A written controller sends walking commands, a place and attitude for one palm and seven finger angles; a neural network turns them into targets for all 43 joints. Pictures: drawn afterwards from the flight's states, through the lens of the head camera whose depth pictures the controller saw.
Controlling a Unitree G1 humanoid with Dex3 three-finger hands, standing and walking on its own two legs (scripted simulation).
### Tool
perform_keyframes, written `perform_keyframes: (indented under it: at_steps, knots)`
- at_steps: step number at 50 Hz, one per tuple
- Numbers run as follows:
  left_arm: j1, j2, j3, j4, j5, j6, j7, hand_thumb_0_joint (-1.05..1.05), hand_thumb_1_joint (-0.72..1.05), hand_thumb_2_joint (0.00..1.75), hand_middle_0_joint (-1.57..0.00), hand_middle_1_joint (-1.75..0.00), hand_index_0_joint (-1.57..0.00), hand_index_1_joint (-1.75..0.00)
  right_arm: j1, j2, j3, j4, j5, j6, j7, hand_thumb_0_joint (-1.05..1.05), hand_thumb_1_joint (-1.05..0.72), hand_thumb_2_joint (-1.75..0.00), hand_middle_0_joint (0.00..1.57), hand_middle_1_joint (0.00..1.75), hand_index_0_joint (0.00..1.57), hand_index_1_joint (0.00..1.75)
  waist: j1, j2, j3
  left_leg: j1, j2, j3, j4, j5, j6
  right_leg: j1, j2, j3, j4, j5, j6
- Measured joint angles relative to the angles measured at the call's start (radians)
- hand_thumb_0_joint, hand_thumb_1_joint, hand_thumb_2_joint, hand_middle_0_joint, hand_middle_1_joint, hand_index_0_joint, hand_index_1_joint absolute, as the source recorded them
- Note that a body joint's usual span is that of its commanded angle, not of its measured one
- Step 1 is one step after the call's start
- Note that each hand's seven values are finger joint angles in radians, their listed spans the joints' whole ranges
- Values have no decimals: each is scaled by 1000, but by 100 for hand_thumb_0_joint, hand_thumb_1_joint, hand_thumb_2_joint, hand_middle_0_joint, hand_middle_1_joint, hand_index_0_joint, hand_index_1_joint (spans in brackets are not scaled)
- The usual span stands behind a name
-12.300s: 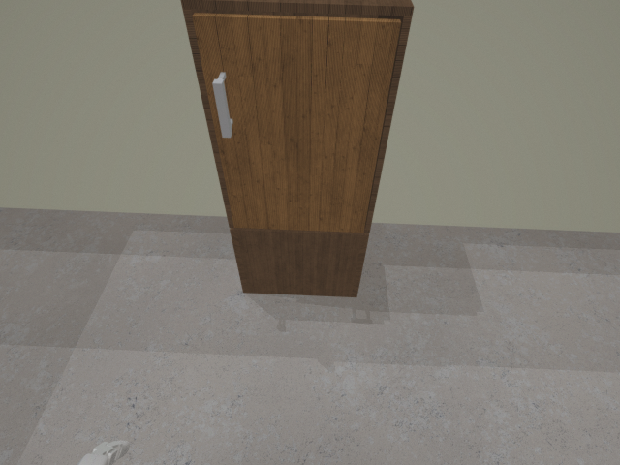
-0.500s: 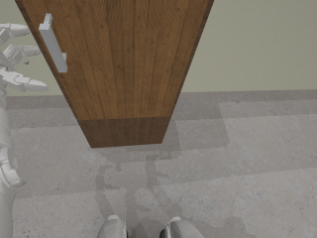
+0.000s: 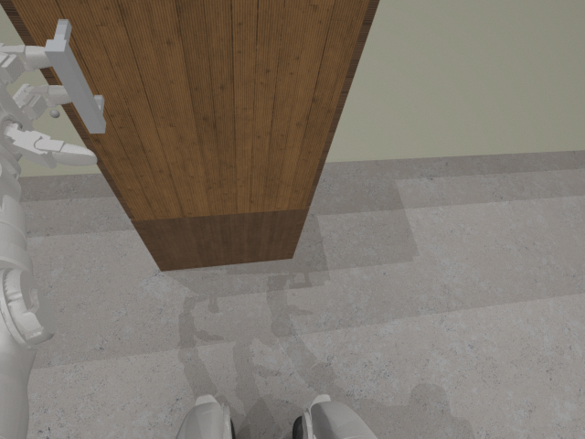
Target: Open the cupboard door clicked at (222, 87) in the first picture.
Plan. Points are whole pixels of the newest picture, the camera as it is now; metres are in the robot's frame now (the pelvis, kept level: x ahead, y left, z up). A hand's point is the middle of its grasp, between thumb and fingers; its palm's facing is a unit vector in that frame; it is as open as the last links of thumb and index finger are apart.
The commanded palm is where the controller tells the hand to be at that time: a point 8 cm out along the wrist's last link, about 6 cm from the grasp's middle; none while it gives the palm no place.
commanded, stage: slide the fingers in behind the handle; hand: left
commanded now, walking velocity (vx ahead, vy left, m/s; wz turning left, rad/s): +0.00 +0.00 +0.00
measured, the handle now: (81, 80) +0.56 +0.22 +0.11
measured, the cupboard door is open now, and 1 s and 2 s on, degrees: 0 0 1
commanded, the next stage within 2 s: close the thumb around the handle in 1.24 s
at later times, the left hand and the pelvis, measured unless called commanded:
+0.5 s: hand (72, 118) +0.50 +0.23 +0.10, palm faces +0.02 -1.00 +0.02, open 14.0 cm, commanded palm +0.48 +0.27 +0.10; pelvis +0.01 +0.00 +0.00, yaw +1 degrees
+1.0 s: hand (101, 112) +0.51 +0.19 +0.11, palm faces +0.06 -1.00 -0.01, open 14.0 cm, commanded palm +0.48 +0.24 +0.10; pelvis +0.00 -0.01 +0.00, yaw +0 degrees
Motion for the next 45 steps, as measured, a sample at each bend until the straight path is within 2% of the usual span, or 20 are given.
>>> perform_keyframes:
  at_steps: [5,15,23,29,35,41,45]
  knots:
    - [25,-17,-5,-26,-8,-15,13,-2,-50,30,-30,-120,-32,-122,-3,8,-1,2,0,4,9,1,-90,-90,20,30,21,30,10,1,-6,13,1,1,-3,-6,-2,12,1,2,-3,-5,-1]
    - [24,-40,-35,-13,-26,-2,7,-1,-50,30,-29,-120,-30,-120,-21,8,-3,0,4,7,10,1,-90,-90,20,30,21,30,19,4,-12,30,-4,-3,-7,-9,-2,32,-2,-2,-8,-11,-1]
    - [49,-95,-51,-57,-35,-24,28,-2,-50,30,-29,-120,-30,-120,-27,6,-13,5,2,6,18,1,-90,-90,20,30,21,30,31,3,-14,35,-7,-3,-5,-11,-2,36,-5,-2,-3,-14,0]
    - [31,-113,-69,-39,-20,-15,66,-2,-50,30,-30,-120,-30,-120,-33,10,-12,8,1,1,19,1,-90,-90,20,30,21,30,24,3,-10,33,-9,-6,-1,-8,-2,34,-7,-5,4,-15,-1]
    - [17,-123,-67,-36,-14,-36,91,-2,-50,30,-30,-120,-30,-120,-29,14,-12,14,-2,-6,24,1,-90,-90,20,30,21,30,18,4,-11,28,-8,-3,2,-7,-3,27,-6,-2,11,-14,-2]
    - [3,-143,-100,-34,-8,-25,112,-2,-50,30,-29,-120,-30,-120,-12,16,-16,21,-6,-10,29,1,-90,-90,20,30,21,30,20,15,-9,25,-11,-4,1,-3,-3,22,-9,-2,14,-14,-3]
    - [2,-162,-84,-32,-9,-28,139,-2,-50,30,-29,-120,-30,-120,-7,18,-16,27,-8,-12,33,1,-90,-90,20,30,21,30,20,14,-10,28,-10,1,-3,-1,-4,20,-9,3,17,-13,-3]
